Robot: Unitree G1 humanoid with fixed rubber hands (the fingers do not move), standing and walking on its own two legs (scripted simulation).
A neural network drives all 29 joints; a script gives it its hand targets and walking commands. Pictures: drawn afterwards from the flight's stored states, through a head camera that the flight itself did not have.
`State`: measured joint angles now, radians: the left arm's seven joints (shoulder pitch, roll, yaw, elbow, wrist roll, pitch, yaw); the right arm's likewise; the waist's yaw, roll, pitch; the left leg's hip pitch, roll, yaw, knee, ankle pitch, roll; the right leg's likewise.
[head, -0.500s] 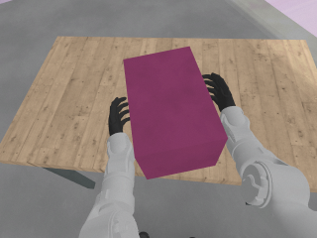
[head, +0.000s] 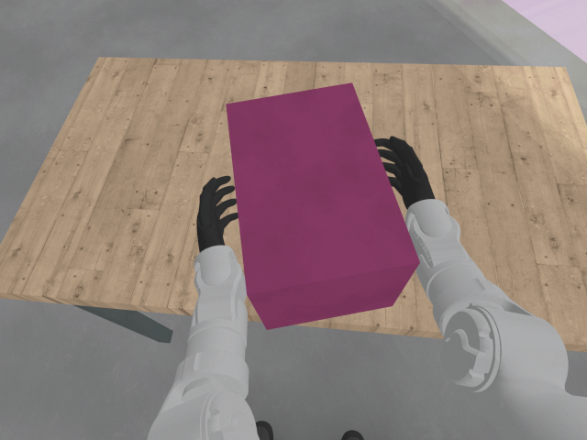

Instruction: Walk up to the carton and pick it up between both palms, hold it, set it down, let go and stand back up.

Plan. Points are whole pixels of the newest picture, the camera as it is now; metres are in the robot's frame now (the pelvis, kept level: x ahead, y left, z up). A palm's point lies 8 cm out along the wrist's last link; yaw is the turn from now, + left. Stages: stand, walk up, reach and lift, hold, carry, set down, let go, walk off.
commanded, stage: set down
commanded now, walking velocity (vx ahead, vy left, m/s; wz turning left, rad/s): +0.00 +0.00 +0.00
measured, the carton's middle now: (309, 205) +0.45 +0.07 -0.01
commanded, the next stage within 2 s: none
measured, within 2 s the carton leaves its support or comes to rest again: neither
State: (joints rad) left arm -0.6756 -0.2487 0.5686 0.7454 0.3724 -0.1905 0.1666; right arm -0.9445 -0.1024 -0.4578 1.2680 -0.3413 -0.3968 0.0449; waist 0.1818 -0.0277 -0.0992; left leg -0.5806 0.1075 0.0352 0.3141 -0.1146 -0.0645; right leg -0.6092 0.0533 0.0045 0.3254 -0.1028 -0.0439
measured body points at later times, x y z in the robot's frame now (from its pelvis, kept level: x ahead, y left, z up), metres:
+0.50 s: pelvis -0.01 +0.00 -0.01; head +0.13 +0.01 +0.42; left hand +0.38 +0.21 -0.01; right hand +0.49 -0.06 +0.00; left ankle -0.01 +0.17 -0.74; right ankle +0.00 -0.09 -0.74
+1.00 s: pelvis -0.04 -0.01 -0.01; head +0.06 -0.01 +0.43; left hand +0.33 +0.21 +0.02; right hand +0.44 -0.14 +0.02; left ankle -0.01 +0.17 -0.74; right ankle +0.00 -0.09 -0.74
